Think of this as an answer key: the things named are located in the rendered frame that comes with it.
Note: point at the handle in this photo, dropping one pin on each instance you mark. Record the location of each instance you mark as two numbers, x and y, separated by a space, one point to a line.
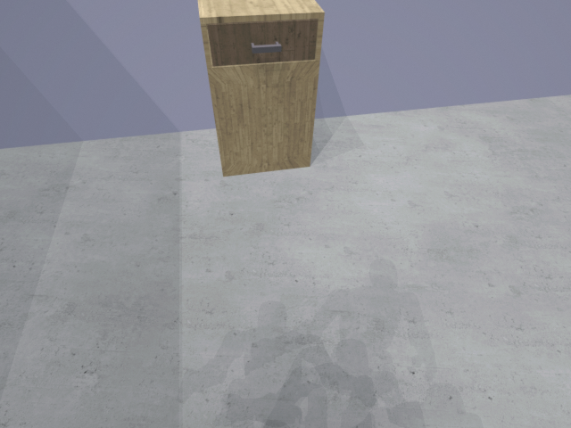
257 49

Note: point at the drawer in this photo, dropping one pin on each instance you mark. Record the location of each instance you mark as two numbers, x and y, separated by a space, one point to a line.
231 42

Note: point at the cabinet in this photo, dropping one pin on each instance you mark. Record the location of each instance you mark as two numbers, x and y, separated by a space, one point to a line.
264 112

